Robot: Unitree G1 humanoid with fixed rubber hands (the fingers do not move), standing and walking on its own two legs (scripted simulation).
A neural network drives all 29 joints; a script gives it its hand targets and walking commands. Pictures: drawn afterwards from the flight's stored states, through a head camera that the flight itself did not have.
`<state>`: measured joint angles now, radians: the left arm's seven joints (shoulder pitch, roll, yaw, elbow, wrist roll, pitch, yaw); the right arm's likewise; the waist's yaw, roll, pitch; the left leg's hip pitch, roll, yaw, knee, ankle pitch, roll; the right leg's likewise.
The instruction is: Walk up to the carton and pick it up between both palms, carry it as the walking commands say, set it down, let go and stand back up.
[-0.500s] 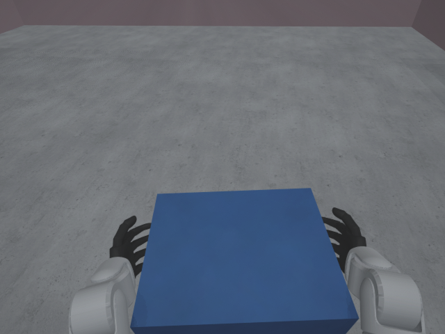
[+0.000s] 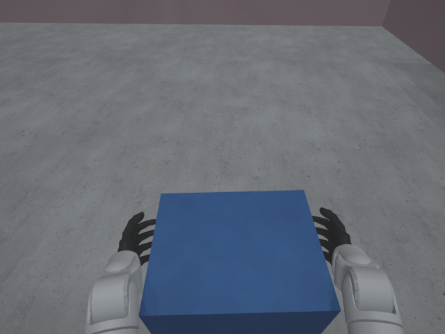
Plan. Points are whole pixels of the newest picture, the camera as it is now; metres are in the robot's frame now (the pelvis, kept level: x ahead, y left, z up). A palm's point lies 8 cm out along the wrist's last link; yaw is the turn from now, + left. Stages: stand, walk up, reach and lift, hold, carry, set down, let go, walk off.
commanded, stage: carry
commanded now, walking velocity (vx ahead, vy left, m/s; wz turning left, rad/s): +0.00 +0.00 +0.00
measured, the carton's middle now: (234, 274) +0.28 +0.00 -0.03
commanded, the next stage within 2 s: hold in 1.22 s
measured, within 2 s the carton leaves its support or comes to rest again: neither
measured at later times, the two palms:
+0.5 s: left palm (141, 271) +0.26 +0.17 +0.03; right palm (344, 261) +0.27 -0.19 +0.03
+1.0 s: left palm (148, 257) +0.29 +0.16 +0.03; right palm (342, 250) +0.29 -0.20 +0.03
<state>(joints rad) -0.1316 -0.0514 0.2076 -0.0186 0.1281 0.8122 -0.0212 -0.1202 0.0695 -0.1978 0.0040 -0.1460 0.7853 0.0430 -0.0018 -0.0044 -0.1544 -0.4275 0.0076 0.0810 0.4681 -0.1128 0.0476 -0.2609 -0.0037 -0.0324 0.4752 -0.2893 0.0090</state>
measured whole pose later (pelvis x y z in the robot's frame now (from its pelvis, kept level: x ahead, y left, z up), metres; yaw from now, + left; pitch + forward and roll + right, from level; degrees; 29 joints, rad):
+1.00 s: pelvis +0.02 -0.03 +0.00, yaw +1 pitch +1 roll +0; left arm -0.13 -0.06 0.22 0.09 0.19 0.71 -0.05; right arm -0.13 0.08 -0.20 0.12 -0.21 0.69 0.05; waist 0.00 0.00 -0.07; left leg -0.38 0.02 0.06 0.53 -0.17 0.01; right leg -0.21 0.00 -0.05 0.55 -0.36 -0.03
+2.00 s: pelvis +0.01 +0.02 +0.01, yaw -6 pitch -4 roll +1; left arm -0.27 -0.15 0.33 0.24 0.27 0.68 0.01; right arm -0.37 0.03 -0.35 0.48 -0.31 0.56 0.15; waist 0.08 -0.04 0.01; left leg -0.16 -0.06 0.02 0.30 -0.08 0.04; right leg -0.07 0.00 0.14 0.40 -0.27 -0.04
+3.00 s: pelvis -0.02 +0.00 -0.07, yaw -5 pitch +34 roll -2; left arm -0.54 -0.09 0.46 0.38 0.27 0.35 -0.03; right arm -0.63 0.02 -0.42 0.58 -0.20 0.29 0.08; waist 0.06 -0.05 -0.16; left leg -1.27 -0.04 -0.06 0.85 -0.18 0.01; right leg -1.15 0.09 0.08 0.92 -0.37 0.01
